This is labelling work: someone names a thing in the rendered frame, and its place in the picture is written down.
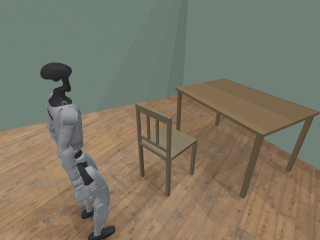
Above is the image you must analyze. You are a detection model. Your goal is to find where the table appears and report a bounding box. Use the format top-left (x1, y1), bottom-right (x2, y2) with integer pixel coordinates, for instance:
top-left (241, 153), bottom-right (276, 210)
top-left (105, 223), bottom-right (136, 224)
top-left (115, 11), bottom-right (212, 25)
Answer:
top-left (175, 78), bottom-right (320, 199)

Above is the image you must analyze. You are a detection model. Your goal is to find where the right robot upper arm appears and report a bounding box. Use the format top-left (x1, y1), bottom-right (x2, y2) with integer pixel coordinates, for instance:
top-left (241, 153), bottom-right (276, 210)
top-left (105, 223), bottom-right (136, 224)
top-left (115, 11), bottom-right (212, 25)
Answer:
top-left (57, 106), bottom-right (79, 159)

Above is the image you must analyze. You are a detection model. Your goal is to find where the right robot shin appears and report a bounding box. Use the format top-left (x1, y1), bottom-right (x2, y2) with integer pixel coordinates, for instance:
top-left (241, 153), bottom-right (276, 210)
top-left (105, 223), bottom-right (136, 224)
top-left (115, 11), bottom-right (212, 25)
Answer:
top-left (93, 200), bottom-right (111, 236)

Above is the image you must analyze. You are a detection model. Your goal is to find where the robot left forearm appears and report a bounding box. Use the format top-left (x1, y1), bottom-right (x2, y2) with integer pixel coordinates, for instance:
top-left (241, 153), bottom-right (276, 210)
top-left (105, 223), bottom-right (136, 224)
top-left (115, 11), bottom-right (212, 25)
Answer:
top-left (49, 131), bottom-right (58, 145)

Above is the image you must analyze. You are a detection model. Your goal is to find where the robot right forearm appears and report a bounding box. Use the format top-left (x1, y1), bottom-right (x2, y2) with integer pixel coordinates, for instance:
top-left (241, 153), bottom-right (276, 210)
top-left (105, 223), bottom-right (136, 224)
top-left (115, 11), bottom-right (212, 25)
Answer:
top-left (61, 149), bottom-right (85, 190)

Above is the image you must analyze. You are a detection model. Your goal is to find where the left robot upper arm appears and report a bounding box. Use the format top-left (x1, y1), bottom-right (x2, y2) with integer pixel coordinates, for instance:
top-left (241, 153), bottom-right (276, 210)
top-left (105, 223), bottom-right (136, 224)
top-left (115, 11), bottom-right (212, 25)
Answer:
top-left (47, 93), bottom-right (55, 133)

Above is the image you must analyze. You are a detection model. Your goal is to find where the right robot thigh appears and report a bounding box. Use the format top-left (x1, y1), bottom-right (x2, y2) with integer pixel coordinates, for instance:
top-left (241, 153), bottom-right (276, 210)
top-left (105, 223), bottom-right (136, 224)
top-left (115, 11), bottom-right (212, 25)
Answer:
top-left (78, 164), bottom-right (110, 211)

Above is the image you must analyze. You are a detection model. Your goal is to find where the robot right hand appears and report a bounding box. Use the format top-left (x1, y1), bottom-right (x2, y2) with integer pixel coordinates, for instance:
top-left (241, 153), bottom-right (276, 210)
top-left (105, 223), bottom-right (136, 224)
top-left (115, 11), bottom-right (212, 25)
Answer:
top-left (74, 185), bottom-right (94, 209)

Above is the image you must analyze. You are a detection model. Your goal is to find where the chair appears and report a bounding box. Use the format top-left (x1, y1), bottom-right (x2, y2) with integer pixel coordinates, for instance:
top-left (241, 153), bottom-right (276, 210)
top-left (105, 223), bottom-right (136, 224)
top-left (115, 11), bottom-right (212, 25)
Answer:
top-left (135, 103), bottom-right (198, 197)

